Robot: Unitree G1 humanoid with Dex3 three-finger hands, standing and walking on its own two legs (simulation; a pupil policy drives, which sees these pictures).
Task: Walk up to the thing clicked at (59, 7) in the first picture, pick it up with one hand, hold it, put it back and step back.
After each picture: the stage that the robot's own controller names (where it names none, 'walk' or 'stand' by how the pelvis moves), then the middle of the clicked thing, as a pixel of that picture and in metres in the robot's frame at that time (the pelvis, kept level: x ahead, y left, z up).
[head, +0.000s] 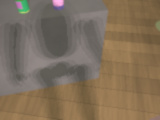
stand; out of the picture +0.94 +0.20 +0.02
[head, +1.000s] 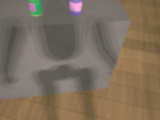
walk; (75, 3) +0.82 +0.06 +0.03
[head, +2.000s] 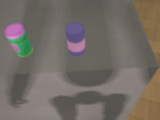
stand; (75, 40) +0.49 +0.06 +0.05
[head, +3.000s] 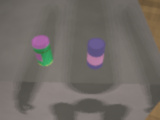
stand; (95, 54) +0.47 -0.01 +0.02
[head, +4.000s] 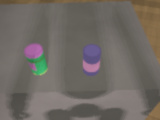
stand; (91, 60) +0.44 +0.00 +0.02
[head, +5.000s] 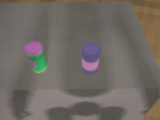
stand; (90, 59) +0.45 +0.00 +0.01
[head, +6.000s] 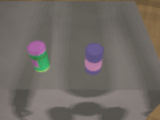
stand; (93, 59) +0.45 -0.01 +0.01
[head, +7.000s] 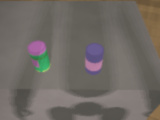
stand; (93, 59) +0.45 -0.01 +0.01
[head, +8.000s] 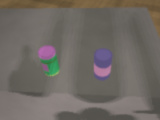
rise first; (102, 64) +0.43 -0.02 +0.02
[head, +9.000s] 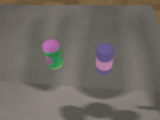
go down; (104, 59) +0.46 -0.03 +0.02
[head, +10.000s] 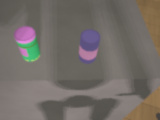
go down; (88, 47) +0.46 -0.03 +0.03
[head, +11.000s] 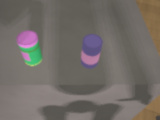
go down; (90, 52) +0.45 -0.03 +0.04
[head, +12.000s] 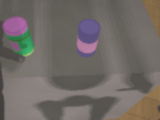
close in; (87, 39) +0.45 -0.02 +0.07
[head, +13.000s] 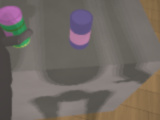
lift; (80, 30) +0.47 -0.02 +0.08
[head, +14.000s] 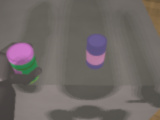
lift; (95, 52) +0.44 -0.03 +0.07
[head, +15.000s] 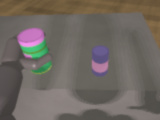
lift; (100, 61) +0.47 -0.03 +0.04
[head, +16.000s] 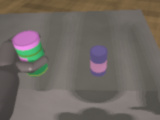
hold; (98, 61) +0.46 -0.03 +0.03
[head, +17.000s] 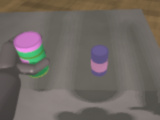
hold; (99, 61) +0.46 -0.03 +0.03
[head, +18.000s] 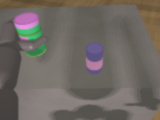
crouch; (94, 58) +0.46 -0.02 +0.03
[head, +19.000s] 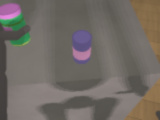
lower; (81, 47) +0.46 -0.02 +0.04
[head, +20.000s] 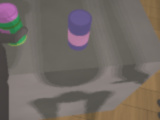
lower; (78, 31) +0.46 -0.01 +0.09
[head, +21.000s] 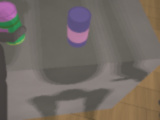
lower; (78, 28) +0.47 -0.02 +0.09
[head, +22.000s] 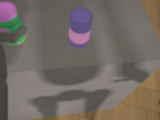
lower; (79, 29) +0.47 -0.02 +0.09
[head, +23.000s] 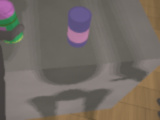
rest; (78, 28) +0.47 -0.02 +0.09
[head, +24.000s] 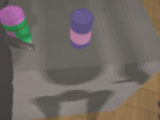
withdraw; (81, 30) +0.47 -0.02 +0.08
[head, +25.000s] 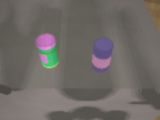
sink last; (101, 55) +0.44 -0.04 +0.06
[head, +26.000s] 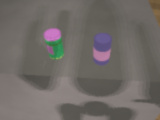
stand; (101, 49) +0.49 -0.02 +0.06
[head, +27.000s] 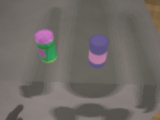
stand; (97, 52) +0.45 -0.02 +0.06
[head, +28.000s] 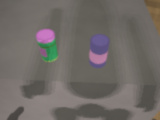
stand; (98, 51) +0.46 -0.03 +0.06
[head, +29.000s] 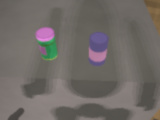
stand; (97, 49) +0.47 -0.03 +0.07
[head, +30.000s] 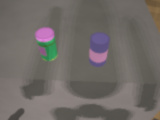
stand; (98, 50) +0.46 -0.03 +0.07
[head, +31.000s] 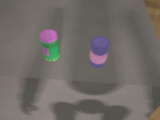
stand; (98, 52) +0.47 -0.03 +0.03
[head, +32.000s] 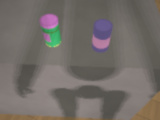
walk; (101, 36) +0.50 -0.04 +0.03
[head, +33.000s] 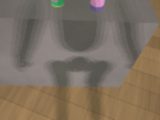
walk; out of the picture +0.75 -0.04 +0.03
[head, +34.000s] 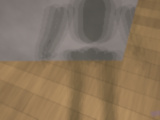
stand; out of the picture +1.09 +0.02 +0.03
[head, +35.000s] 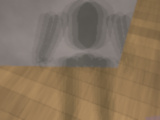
stand; out of the picture +1.11 -0.01 +0.02
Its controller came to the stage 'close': yes
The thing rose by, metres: 0.00
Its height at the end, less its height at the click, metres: +0.00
